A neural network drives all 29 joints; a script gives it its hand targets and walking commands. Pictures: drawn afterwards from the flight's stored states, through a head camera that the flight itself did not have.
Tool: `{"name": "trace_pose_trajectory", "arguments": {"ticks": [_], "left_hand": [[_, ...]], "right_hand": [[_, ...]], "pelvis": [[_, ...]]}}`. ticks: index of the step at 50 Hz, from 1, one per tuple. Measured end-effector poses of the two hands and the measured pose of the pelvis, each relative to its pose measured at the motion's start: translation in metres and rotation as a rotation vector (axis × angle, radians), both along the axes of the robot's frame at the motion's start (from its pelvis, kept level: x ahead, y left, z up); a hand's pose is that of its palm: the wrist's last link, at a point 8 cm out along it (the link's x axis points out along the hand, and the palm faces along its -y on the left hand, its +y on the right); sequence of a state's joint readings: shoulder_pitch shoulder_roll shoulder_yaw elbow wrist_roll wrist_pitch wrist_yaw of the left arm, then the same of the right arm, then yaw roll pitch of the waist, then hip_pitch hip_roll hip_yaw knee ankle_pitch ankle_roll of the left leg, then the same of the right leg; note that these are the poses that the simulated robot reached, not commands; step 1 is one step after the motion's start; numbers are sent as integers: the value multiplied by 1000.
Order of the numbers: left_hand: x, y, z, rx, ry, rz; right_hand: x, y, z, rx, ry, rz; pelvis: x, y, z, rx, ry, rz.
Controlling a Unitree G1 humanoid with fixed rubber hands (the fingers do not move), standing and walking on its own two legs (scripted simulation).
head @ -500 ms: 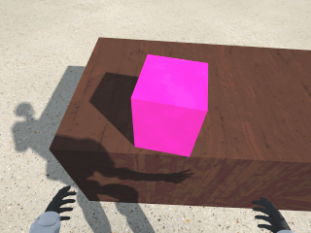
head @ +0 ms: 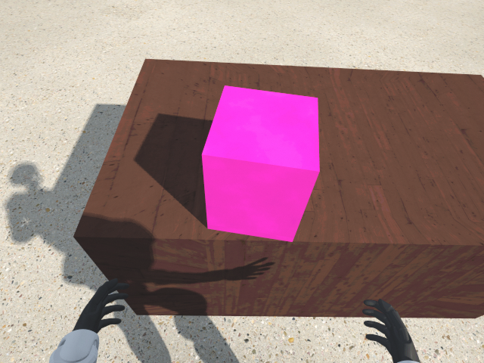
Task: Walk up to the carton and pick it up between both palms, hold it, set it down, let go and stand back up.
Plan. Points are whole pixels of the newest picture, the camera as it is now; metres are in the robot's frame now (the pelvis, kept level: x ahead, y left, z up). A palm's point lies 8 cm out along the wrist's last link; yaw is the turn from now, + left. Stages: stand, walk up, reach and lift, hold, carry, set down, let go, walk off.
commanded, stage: reach and lift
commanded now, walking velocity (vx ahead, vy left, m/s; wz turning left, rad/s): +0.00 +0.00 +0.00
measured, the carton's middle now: (259, 166) +0.50 -0.02 -0.02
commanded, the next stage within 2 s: none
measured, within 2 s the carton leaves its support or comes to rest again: neither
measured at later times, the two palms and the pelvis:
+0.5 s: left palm (95, 317) +0.19 +0.25 -0.04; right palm (371, 322) +0.19 -0.19 -0.04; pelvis +0.02 +0.00 +0.00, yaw +0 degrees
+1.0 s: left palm (106, 284) +0.23 +0.24 -0.01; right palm (367, 305) +0.21 -0.18 -0.02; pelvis +0.02 +0.00 +0.00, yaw +0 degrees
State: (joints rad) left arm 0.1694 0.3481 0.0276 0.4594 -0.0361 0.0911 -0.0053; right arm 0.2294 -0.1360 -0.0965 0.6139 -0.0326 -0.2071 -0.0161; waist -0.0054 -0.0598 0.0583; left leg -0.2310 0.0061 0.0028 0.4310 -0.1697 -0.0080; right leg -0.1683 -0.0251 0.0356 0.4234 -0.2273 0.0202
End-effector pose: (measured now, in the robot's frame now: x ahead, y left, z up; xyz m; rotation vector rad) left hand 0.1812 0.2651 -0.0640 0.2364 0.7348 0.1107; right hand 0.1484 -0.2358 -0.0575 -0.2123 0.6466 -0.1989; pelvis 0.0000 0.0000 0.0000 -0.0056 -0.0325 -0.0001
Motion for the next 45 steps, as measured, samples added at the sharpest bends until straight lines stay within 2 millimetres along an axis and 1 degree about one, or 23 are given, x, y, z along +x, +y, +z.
{"name": "trace_pose_trajectory", "arguments": {"ticks": [4,8,15,21,27,37,41,45], "left_hand": [[7,-3,6,-7,-52,-3],[10,-6,10,-27,-89,-11],[10,-10,17,-67,-168,-54],[10,-11,25,-93,-249,-65],[9,-17,30,-121,-297,-93],[8,-26,37,-163,-366,-118],[10,-26,37,-166,-370,-103],[23,-25,41,-179,-381,-72]], "right_hand": [[12,0,3,14,-35,4],[23,3,6,29,-71,5],[36,19,15,56,-168,23],[40,36,17,103,-222,11],[42,48,23,130,-271,-4],[48,52,38,135,-349,-9],[46,52,34,137,-313,-16],[48,51,29,141,-267,-25]], "pelvis": [[8,-2,2,3,9,-1],[16,-5,3,5,18,-1],[22,-5,4,6,29,-2],[22,-4,4,5,23,-2],[19,-3,4,3,16,-2],[15,0,3,0,7,-2],[15,0,3,0,8,-2],[17,-1,3,0,10,-2]]}}
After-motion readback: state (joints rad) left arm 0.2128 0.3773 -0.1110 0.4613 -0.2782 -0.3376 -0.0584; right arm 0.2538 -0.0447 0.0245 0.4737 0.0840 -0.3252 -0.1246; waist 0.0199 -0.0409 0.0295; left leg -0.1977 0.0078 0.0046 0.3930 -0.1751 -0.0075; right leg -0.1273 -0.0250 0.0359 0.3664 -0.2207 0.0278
